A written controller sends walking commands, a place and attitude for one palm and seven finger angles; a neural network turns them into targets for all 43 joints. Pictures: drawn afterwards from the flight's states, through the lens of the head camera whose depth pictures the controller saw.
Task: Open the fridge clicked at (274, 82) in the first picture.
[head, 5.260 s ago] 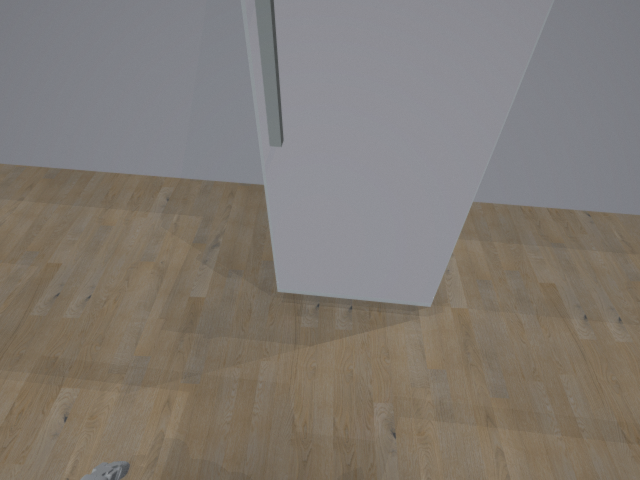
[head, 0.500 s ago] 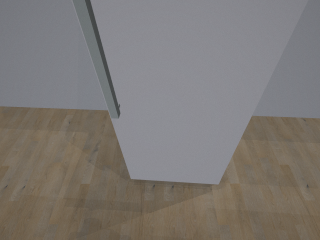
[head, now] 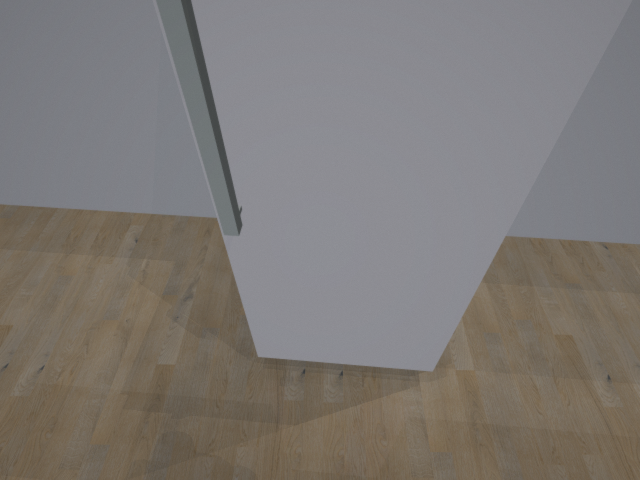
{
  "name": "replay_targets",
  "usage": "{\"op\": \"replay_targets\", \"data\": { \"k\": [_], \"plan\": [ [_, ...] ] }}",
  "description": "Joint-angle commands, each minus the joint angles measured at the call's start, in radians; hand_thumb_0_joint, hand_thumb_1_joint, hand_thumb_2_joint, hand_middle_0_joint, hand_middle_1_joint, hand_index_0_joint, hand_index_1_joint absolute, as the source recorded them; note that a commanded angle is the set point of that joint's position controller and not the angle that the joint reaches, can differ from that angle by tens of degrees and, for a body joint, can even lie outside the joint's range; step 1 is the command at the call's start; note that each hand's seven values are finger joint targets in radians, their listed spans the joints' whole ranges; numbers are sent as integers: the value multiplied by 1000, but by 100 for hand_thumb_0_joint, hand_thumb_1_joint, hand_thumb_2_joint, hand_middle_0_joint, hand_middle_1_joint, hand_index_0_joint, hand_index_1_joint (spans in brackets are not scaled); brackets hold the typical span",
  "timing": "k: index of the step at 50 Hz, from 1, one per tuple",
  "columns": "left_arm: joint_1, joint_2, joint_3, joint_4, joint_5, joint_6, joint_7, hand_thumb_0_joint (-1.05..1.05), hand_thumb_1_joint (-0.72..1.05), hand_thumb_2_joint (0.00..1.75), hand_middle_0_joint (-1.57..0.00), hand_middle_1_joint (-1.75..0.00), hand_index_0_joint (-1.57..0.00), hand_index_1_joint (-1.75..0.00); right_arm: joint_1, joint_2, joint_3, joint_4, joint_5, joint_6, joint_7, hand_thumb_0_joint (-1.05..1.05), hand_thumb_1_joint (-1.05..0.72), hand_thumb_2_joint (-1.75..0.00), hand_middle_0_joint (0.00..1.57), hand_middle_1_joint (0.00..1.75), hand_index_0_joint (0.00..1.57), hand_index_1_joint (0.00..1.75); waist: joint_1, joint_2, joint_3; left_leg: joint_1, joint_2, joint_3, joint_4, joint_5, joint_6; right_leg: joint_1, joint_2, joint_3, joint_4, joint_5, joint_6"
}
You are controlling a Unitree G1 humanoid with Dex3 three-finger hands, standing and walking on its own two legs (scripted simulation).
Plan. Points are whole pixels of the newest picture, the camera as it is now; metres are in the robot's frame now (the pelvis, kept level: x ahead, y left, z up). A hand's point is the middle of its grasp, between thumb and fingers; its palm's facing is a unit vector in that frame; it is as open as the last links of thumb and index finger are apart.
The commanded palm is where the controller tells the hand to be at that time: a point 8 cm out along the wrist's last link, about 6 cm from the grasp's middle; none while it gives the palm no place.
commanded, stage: shuffle to correct the standing spot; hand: left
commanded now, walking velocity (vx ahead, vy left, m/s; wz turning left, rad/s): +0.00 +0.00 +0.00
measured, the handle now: (214, 132) +0.54 +0.19 +0.16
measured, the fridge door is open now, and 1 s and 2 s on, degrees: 0 0 0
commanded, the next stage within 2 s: come to a stop and stand still in 0.28 s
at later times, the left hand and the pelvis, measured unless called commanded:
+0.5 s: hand out of the picture +0.05 +0.20 -0.18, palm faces +0.04 -0.98 -0.18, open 7.4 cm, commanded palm none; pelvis +0.05 +0.03 -0.01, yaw +0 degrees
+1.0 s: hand out of the picture +0.09 +0.24 -0.17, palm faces +0.07 -0.97 -0.25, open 7.3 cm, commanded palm none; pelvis +0.04 +0.04 -0.01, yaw +2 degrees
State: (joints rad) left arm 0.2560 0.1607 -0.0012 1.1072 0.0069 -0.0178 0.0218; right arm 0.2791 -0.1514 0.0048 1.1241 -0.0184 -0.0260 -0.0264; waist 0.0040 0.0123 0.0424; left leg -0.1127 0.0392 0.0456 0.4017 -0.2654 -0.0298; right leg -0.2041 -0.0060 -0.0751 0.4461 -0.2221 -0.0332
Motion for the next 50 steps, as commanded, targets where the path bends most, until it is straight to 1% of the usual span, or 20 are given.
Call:
{"op": "replay_targets", "data": {
  "k": [1,10,14,15,17,19,21,25,27,29,32,34,36,38,41,42,43,44,47,50],
  "plan": [
    [44,118,24,-31,4,-14,9,0,90,90,-20,-30,-20,-30,76,-93,-12,-25,4,-9,-10,0,-90,-90,20,30,20,30,4,-18,32,-85,68,-51,-74,117,41,31,-107,117,-86,106,-15],
    [122,137,55,-42,15,2,4,0,90,90,-20,-30,-20,-30,120,-54,-13,-46,-7,13,6,0,-90,-90,20,30,20,30,24,-130,97,-208,-12,19,106,-133,46,-25,-198,268,-197,-395,-86],
    [105,130,72,-68,17,0,4,0,90,90,-20,-30,-20,-30,178,-33,-13,-41,-7,0,9,0,-90,-90,20,30,20,30,-4,-93,99,-134,-2,16,73,-92,53,-96,-197,231,-137,-338,-101],
    [88,114,71,-74,17,1,1,0,90,90,-20,-30,-20,-30,214,-38,-13,-31,-7,-7,8,0,-90,-90,20,30,20,30,-16,-34,98,-93,11,-8,8,-59,60,-115,-149,162,-51,-281,-82],
    [41,49,58,-101,21,0,-7,0,90,90,-20,-30,-20,-30,281,-97,-26,-10,-8,-18,-1,0,-90,-90,20,30,20,30,-37,230,99,-20,160,-190,-109,75,137,-207,-16,-32,228,-210,-21],
    [-11,19,43,-128,22,-11,-6,0,90,90,-20,-30,-20,-30,313,-97,-23,-7,-13,-22,-15,0,-90,-90,20,30,20,30,-50,215,126,100,251,-309,-106,402,245,-388,-9,-32,406,-350,-20],
    [-33,-2,43,-125,13,-19,-9,0,90,90,-20,-30,-20,-30,289,-96,-21,-18,-17,-29,-21,0,-90,-90,20,30,20,30,-40,111,91,117,249,-255,-51,674,255,-352,-45,-8,391,-338,-17],
    [141,19,47,-50,2,-21,0,0,90,90,-20,-30,-20,-30,189,-80,-17,-32,12,-32,-37,0,-90,-90,20,30,20,30,53,50,-18,-18,116,-78,100,790,107,81,-58,20,0,184,-6],
    [193,112,54,-15,0,-27,15,0,90,90,-20,-30,-20,-30,199,-54,-22,-34,22,-28,-34,0,-90,-90,20,30,20,30,42,-47,-70,-183,29,-39,129,285,48,272,-252,181,77,786,-100],
    [168,119,51,-11,1,-20,26,0,90,90,-20,-30,-20,-30,185,-6,-32,-26,27,0,-32,0,-90,-90,20,30,20,30,28,-240,-46,-189,0,-4,220,-110,21,215,-309,172,52,979,-161],
    [67,91,44,-45,12,-3,37,0,90,90,-20,-30,-20,-30,178,37,-33,-10,25,17,-23,0,-90,-90,20,30,20,30,-7,-176,-27,-145,22,-8,123,-138,21,116,-286,135,75,862,-152],
    [28,77,46,-76,-4,10,34,0,90,90,-20,-30,-20,-30,189,4,-37,9,13,11,-24,0,-90,-90,20,30,20,30,-11,-25,-61,-4,76,-29,-11,314,36,13,-178,77,116,501,-57],
    [-13,60,50,-99,3,23,28,0,90,90,-20,-30,-20,-30,126,-36,-44,-18,3,9,-24,0,-90,-90,20,30,20,30,3,133,3,-63,152,-73,-27,542,76,-8,-97,25,127,204,7],
    [4,54,49,-91,8,23,25,0,90,90,-20,-30,-20,-30,89,-41,-44,-35,3,5,-29,0,-90,-90,20,30,20,30,14,97,-1,-41,151,-65,-13,603,89,-5,-87,34,119,171,10],
    [23,58,42,-78,11,19,22,0,90,90,-20,-30,-20,-30,70,-49,-43,-43,4,5,-27,0,-90,-90,20,30,20,30,12,7,-27,-40,118,-37,-7,406,71,22,-115,68,60,259,0],
    [88,225,39,-137,22,-4,23,0,90,90,-20,-30,-20,-30,27,-181,-57,-153,-6,7,-16,0,-90,-90,20,30,20,30,7,-42,-13,-78,47,-51,89,542,42,97,-91,51,34,479,5],
    [82,199,79,-160,19,-4,27,0,90,90,-20,-30,-20,-30,86,-173,-84,-185,-1,-18,-16,0,-90,-90,20,30,20,30,-15,-3,-244,-60,51,-38,157,526,31,194,-161,97,153,597,-35],
    [65,180,70,-179,10,-6,29,0,90,90,-20,-30,-20,-30,65,-155,-80,-192,-2,-16,-20,0,-90,-90,20,30,20,30,-9,8,-299,-62,37,-25,164,449,41,219,-189,114,159,676,-64],
    [41,192,67,-211,20,-2,23,0,90,90,-20,-30,-20,-30,21,-139,-77,-242,-2,8,-14,0,-90,-90,20,30,20,30,-16,-124,-121,-153,0,-11,139,96,57,101,-210,152,77,548,-83],
    [-38,240,75,-246,18,-1,16,0,90,90,-20,-30,-20,-30,5,-215,-89,-255,-3,8,-11,0,-90,-90,20,30,20,30,-36,-67,-22,-113,32,-45,85,124,75,-49,-165,135,31,238,-66]
  ]
}}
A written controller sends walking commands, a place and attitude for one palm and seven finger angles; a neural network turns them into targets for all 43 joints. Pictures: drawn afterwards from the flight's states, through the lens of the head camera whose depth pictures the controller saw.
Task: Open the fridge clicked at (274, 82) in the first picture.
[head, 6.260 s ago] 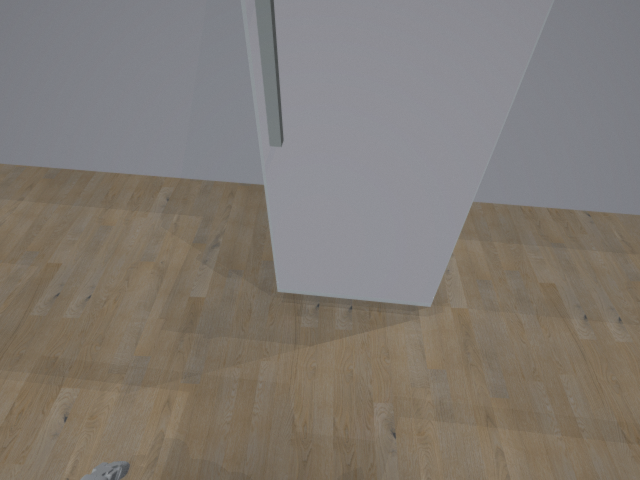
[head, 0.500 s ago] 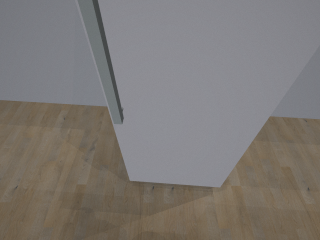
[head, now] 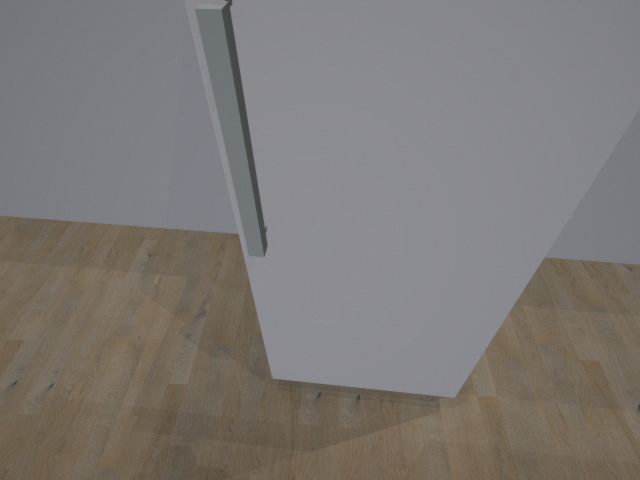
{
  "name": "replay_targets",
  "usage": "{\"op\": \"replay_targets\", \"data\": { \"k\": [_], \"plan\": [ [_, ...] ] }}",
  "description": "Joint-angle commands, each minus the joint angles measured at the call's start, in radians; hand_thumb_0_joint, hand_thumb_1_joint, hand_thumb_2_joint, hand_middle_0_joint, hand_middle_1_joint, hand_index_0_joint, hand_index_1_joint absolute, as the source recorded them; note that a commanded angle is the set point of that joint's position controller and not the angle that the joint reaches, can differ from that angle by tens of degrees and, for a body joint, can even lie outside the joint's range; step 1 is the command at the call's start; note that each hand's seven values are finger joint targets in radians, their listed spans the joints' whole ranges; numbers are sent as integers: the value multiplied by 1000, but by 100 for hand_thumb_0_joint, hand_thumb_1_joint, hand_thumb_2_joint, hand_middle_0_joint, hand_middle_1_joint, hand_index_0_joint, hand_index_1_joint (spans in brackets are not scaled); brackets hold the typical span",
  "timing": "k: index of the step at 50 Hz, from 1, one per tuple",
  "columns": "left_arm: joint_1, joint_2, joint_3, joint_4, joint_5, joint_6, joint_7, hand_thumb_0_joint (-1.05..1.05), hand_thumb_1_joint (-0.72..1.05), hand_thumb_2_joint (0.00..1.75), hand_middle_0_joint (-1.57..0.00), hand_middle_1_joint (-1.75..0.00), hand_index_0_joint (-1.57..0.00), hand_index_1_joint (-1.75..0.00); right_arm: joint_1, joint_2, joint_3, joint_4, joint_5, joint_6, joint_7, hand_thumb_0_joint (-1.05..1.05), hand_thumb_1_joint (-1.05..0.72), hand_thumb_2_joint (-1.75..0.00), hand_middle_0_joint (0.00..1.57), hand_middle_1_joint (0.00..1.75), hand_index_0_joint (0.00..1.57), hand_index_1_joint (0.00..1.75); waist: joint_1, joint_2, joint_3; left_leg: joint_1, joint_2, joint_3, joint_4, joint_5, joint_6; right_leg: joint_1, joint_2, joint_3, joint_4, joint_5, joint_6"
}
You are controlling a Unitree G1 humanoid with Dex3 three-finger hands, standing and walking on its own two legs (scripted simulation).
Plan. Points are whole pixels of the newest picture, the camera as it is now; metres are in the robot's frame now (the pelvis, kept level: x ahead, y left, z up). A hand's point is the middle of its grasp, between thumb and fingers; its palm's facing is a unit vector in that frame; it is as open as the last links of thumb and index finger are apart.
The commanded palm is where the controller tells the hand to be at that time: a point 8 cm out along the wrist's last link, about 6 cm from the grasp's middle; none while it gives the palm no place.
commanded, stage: come to a stop and stand still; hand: left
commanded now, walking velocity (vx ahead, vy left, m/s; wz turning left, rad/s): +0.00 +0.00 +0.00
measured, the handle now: (245, 150) +0.50 +0.13 +0.17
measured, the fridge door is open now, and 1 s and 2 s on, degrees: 0 0 0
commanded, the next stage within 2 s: look again from close up in 1.62 s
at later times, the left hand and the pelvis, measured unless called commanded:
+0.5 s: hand out of the picture +0.00 +0.27 -0.14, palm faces -0.01 -0.94 -0.35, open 7.4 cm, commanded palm none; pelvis -0.06 +0.02 +0.01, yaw +0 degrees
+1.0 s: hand out of the picture -0.01 +0.25 -0.16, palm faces -0.02 -0.96 -0.26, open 7.4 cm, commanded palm none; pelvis -0.03 +0.04 +0.01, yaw +0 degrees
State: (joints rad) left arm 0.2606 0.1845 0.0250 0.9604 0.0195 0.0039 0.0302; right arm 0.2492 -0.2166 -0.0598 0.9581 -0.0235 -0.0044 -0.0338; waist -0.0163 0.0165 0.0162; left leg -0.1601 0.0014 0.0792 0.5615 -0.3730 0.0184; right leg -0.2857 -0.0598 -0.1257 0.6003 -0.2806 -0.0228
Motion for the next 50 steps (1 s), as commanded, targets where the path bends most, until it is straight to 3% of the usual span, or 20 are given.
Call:
{"op": "replay_targets", "data": {
  "k": [1,3,6,10,21,32,38,41,46,50],
  "plan": [
    [-55,220,48,-105,5,-20,4,0,90,90,-20,-30,-20,-30,12,-169,-26,-94,0,-17,-1,0,-90,-90,20,30,20,30,-10,-30,30,-74,91,-98,-104,248,35,13,-81,165,-120,221,-59],
    [-56,229,44,-101,5,-21,-1,0,90,90,-20,-30,-20,-30,-27,-201,-24,-104,-3,-23,7,0,-90,-90,20,30,20,30,8,14,38,-115,120,-127,-159,198,46,36,-49,137,-131,113,-35],
    [-67,256,43,-95,4,-23,-9,0,90,90,-20,-30,-20,-30,-59,-243,-19,-112,-4,-23,15,0,-90,-90,20,30,20,30,14,3,73,-178,123,-146,-231,-12,47,45,-47,150,-181,-7,-25],
    [-67,289,42,-80,6,-25,-15,0,90,90,-20,-30,-20,-30,-64,-272,-17,-105,-4,-21,25,0,-90,-90,20,30,20,30,17,-6,78,-199,118,-155,-276,-138,45,39,-54,161,-226,-104,-14],
    [-67,333,31,-34,2,-31,-19,0,90,90,-20,-30,-20,-30,-12,-292,-2,-22,1,-18,36,0,-90,-90,20,30,20,30,8,-56,48,-179,96,-148,-250,-125,37,26,-86,226,-309,-211,-15],
    [-29,293,12,42,2,-27,-11,0,90,90,-20,-30,-20,-30,-12,-276,7,58,9,-26,31,0,-90,-90,20,30,20,30,25,-7,54,-220,132,-189,-326,-128,35,108,-67,180,-240,-39,-6],
    [-20,268,4,59,3,-28,-3,0,90,90,-20,-30,-20,-30,-10,-253,8,76,13,-23,30,0,-90,-90,20,30,20,30,18,-23,58,-190,131,-186,-326,-93,33,104,-71,179,-241,3,-2],
    [-13,255,4,63,4,-24,-1,0,90,90,-20,-30,-20,-30,-17,-251,6,78,11,-20,29,0,-90,-90,20,30,20,30,17,3,85,-195,133,-196,-347,-133,31,87,-66,172,-238,-6,2],
    [-8,240,0,66,4,-29,1,0,90,90,-20,-30,-20,-30,-25,-238,8,78,13,-23,27,0,-90,-90,20,30,20,30,13,-29,68,-146,130,-179,-324,-20,30,97,-72,174,-239,78,0],
    [-17,239,-2,63,1,-33,3,0,90,90,-20,-30,-20,-30,-43,-231,10,82,14,-27,25,0,-90,-90,20,30,20,30,11,-31,30,-87,128,-156,-292,144,27,123,-77,169,-228,182,0]
  ]
}}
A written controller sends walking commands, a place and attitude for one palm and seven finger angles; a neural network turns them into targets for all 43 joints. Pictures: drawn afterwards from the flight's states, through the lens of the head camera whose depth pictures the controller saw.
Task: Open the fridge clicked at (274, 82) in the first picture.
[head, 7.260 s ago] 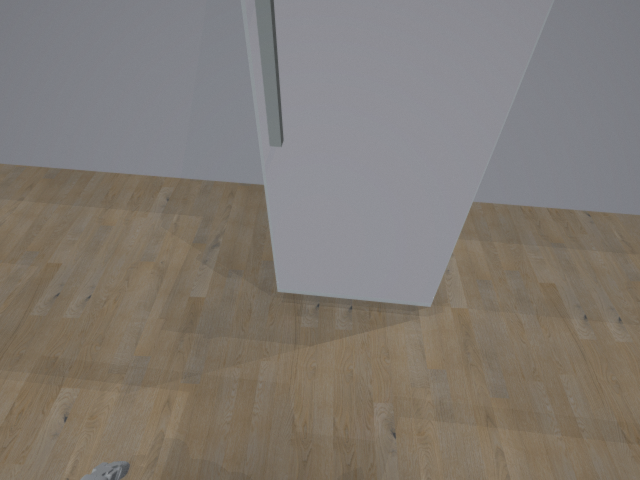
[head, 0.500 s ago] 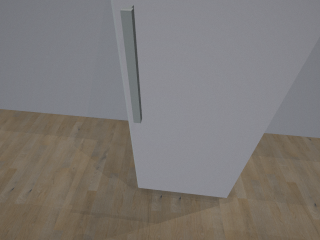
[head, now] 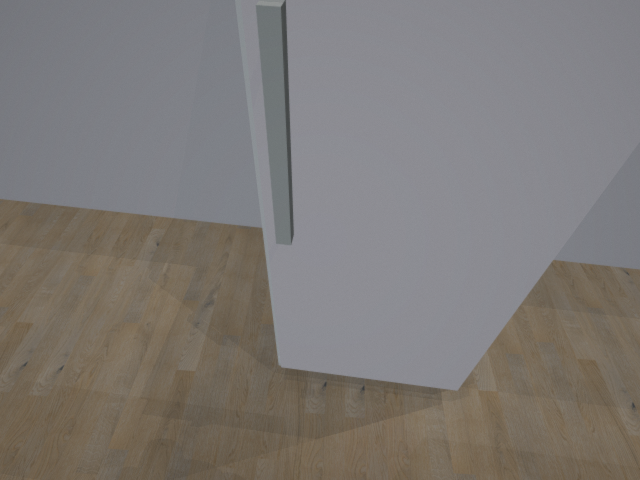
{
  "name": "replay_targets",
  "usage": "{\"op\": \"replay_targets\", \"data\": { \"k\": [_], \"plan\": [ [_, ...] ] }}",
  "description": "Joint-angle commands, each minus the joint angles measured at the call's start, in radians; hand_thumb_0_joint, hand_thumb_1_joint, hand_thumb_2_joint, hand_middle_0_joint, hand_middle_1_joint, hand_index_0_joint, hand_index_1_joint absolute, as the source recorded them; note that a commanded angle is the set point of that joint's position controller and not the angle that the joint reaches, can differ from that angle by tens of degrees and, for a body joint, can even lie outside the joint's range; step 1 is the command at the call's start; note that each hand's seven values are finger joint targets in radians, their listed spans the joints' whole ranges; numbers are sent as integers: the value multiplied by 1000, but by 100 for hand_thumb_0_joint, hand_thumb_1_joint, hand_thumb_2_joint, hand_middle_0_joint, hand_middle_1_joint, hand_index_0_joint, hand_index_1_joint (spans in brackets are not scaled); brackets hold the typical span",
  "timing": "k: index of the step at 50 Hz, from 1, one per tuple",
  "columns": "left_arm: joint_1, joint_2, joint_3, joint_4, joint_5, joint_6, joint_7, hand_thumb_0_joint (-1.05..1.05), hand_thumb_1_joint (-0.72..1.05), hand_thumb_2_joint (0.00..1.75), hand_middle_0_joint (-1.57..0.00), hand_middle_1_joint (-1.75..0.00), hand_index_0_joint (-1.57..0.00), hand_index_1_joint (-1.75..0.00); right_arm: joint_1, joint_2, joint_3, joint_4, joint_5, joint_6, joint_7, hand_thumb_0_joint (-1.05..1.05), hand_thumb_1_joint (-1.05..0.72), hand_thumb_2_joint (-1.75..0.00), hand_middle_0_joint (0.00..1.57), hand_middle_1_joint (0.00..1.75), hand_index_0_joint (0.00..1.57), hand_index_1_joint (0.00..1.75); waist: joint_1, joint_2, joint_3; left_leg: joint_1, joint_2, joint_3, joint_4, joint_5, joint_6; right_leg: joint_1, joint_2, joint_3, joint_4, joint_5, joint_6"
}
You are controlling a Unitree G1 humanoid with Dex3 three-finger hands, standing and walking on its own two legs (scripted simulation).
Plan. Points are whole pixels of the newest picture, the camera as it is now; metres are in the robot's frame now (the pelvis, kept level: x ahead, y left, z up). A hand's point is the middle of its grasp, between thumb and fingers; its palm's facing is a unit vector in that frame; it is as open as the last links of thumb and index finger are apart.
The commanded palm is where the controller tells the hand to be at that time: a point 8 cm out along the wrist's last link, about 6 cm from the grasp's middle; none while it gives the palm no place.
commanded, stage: come to a stop and stand still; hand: left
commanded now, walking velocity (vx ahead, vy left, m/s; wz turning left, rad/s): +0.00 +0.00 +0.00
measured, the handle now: (282, 141) +0.53 +0.09 +0.16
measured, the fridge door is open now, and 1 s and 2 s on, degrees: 0 0 0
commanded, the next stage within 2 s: look again from close up in 0.62 s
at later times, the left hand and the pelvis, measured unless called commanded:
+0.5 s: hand out of the picture +0.11 +0.23 -0.16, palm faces -0.02 -0.95 -0.30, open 7.4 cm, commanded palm none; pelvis +0.03 +0.00 +0.00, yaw +0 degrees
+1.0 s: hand out of the picture +0.08 +0.22 -0.16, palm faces -0.02 -0.96 -0.30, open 7.4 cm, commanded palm none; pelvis +0.04 -0.01 +0.01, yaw +1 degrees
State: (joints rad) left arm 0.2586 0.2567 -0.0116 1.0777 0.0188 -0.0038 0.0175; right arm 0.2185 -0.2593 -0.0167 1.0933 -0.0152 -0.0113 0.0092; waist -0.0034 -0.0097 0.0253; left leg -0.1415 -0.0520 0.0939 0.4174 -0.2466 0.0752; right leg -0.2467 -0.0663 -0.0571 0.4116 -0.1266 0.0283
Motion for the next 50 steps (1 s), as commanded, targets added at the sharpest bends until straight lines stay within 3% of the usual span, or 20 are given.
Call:
{"op": "replay_targets", "data": {
  "k": [1,8,23,28,41,50],
  "plan": [
    [-14,166,33,-54,1,-26,16,0,90,90,-20,-30,-20,-30,-16,-191,-32,-53,6,-21,-19,0,-90,-90,20,30,20,30,-2,-5,5,-84,181,-165,-140,60,-31,89,-71,99,-38,54,-52],
    [-42,181,35,-58,-1,-26,18,0,90,90,-20,-30,-20,-30,-60,-199,-29,-48,6,-21,-24,0,-90,-90,20,30,20,30,-2,9,-34,-15,183,-141,-110,273,-39,133,-75,81,-16,191,-53],
    [-115,223,38,-64,-1,-25,13,0,90,90,-20,-30,-20,-30,-110,-236,-24,-44,4,-19,-19,0,-90,-90,20,30,20,30,3,3,-37,4,185,-152,-159,250,-47,178,-83,82,-66,181,-48],
    [-121,228,39,-60,-2,-22,12,0,90,90,-20,-30,-20,-30,-109,-243,-21,-40,3,-21,-21,0,-90,-90,20,30,20,30,4,21,-45,20,188,-149,-170,294,-54,191,-82,75,-68,193,-47],
    [-116,228,36,-44,-4,-22,10,0,90,90,-20,-30,-20,-30,-96,-243,-16,-22,5,-20,-20,0,-90,-90,20,30,20,30,4,1,-15,14,189,-156,-203,189,-52,182,-85,85,-110,121,-43],
    [-99,221,37,-32,-4,-27,11,0,90,90,-20,-30,-20,-30,-81,-235,-15,-13,5,-23,-23,0,-90,-90,20,30,20,30,2,1,-29,25,191,-152,-198,213,-51,187,-87,90,-108,157,-47]
  ]
}}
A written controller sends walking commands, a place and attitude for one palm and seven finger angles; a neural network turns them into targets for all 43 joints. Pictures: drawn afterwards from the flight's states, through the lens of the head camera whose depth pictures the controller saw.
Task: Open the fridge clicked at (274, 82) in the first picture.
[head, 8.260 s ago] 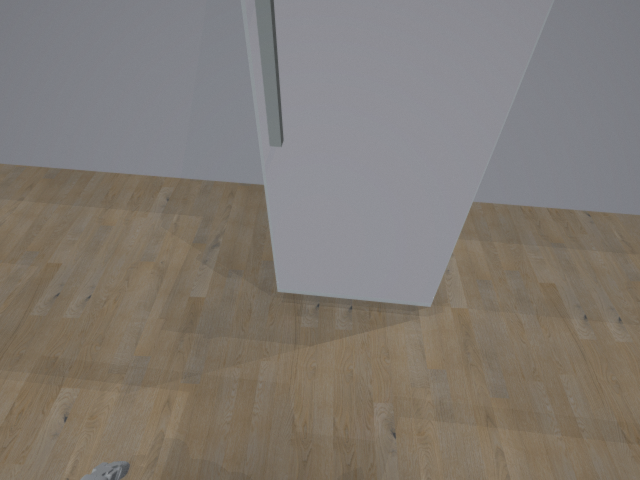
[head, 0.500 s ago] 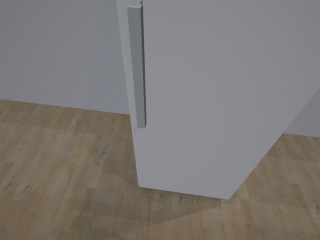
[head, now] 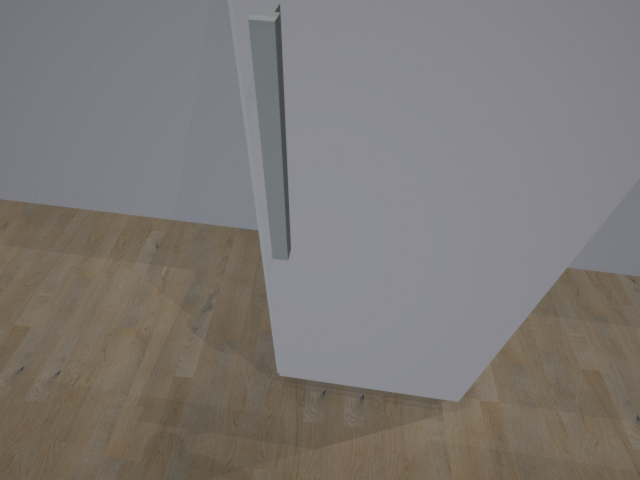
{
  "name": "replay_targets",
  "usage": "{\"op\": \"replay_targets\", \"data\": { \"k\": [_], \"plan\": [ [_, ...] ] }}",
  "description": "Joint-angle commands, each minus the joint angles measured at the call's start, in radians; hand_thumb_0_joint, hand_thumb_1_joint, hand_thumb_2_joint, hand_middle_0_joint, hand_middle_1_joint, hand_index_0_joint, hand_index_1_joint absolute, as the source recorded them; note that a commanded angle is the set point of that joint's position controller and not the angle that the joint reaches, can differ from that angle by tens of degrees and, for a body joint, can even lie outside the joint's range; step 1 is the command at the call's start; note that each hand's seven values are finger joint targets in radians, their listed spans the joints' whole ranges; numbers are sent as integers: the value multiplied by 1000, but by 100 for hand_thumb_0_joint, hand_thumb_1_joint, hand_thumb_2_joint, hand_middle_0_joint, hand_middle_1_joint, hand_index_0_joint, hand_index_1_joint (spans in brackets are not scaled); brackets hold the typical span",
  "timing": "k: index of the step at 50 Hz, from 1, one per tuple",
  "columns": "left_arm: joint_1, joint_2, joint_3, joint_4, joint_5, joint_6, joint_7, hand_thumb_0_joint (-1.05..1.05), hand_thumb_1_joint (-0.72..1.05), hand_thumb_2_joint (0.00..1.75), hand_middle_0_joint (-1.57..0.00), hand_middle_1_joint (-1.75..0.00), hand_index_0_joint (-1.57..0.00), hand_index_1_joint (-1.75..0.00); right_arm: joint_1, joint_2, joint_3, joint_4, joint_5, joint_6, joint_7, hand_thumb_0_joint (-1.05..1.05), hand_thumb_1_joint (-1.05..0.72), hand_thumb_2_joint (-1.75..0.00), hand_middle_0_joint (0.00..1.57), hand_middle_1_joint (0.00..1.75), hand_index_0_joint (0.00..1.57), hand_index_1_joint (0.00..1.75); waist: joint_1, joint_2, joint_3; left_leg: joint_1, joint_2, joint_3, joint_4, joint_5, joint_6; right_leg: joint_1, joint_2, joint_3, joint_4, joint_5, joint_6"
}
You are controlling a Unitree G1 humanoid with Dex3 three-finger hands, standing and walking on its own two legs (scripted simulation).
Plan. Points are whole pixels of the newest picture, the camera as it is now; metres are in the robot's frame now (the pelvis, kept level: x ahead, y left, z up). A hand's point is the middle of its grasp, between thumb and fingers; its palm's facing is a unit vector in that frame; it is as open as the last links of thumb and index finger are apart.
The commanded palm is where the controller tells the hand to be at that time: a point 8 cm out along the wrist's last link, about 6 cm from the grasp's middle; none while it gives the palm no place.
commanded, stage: look again from close up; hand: left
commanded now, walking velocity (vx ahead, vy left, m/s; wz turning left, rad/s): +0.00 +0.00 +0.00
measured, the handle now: (278, 156) +0.50 +0.09 +0.15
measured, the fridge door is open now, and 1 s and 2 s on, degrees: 0 0 0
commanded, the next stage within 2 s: none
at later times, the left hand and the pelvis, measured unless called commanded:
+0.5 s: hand out of the picture +0.06 +0.23 -0.16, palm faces -0.03 -0.95 -0.30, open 7.4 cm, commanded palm none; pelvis +0.00 +0.00 +0.00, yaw +0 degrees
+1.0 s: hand out of the picture +0.07 +0.23 -0.16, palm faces -0.03 -0.95 -0.32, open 7.4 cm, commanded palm none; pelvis +0.01 -0.01 +0.00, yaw +0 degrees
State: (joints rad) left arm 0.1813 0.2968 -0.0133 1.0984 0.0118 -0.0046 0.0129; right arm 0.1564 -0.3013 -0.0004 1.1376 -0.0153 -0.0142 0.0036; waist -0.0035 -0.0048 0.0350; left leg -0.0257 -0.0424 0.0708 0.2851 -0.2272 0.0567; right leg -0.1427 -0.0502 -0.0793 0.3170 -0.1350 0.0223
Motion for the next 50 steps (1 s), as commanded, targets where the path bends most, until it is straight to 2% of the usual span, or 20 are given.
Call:
{"op": "replay_targets", "data": {
  "k": [1,2,8,13,21,31,36,42,50],
  "plan": [
    [-20,180,38,-52,3,-26,16,0,90,90,-20,-30,-20,-30,-19,-193,-32,-57,5,-20,-17,0,-90,-90,20,30,20,30,2,-7,-37,-87,181,-128,-67,193,-32,81,-102,112,-15,165,-41],
    [-14,181,38,-51,3,-27,16,0,90,90,-20,-30,-20,-30,-16,-190,-31,-58,5,-21,-18,0,-90,-90,20,30,20,30,3,-10,-49,-77,183,-127,-60,219,-30,86,-105,110,-11,188,-43],
    [-19,180,38,-48,4,-27,16,0,90,90,-20,-30,-20,-30,-17,-188,-31,-54,5,-19,-18,0,-90,-90,20,30,20,30,3,1,-13,-101,181,-127,-70,166,-31,74,-103,117,-23,151,-42],
    [-19,183,40,-49,3,-29,15,0,90,90,-20,-30,-20,-30,-19,-193,-32,-54,5,-21,-18,0,-90,-90,20,30,20,30,3,-2,-34,-88,182,-128,-68,174,-30,80,-105,117,-24,159,-43],
    [-31,192,40,-50,4,-27,13,0,90,90,-20,-30,-20,-30,-28,-202,-31,-55,4,-21,-17,0,-90,-90,20,30,20,30,4,-1,-12,-103,183,-131,-80,141,-31,70,-102,121,-34,124,-41],
    [-40,207,42,-53,2,-31,12,0,90,90,-20,-30,-20,-30,-33,-215,-33,-56,4,-24,-16,0,-90,-90,20,30,20,30,3,0,-49,-78,186,-130,-70,201,-31,90,-108,119,-27,182,-46],
    [-51,212,43,-51,3,-30,12,0,90,90,-20,-30,-20,-30,-36,-219,-32,-57,4,-23,-17,0,-90,-90,20,30,20,30,4,4,-36,-83,187,-131,-78,201,-33,89,-106,118,-28,173,-45],
    [-51,217,44,-52,3,-30,12,0,90,90,-20,-30,-20,-30,-36,-222,-32,-61,3,-24,-18,0,-90,-90,20,30,20,30,4,-4,-54,-63,190,-129,-71,253,-34,98,-106,113,-20,215,-46],
    [-65,222,44,-49,3,-27,10,0,90,90,-20,-30,-20,-30,-44,-230,-32,-61,3,-23,-18,0,-90,-90,20,30,20,30,3,6,-34,-73,189,-130,-85,214,-36,90,-104,117,-31,176,-44]
  ]
}}
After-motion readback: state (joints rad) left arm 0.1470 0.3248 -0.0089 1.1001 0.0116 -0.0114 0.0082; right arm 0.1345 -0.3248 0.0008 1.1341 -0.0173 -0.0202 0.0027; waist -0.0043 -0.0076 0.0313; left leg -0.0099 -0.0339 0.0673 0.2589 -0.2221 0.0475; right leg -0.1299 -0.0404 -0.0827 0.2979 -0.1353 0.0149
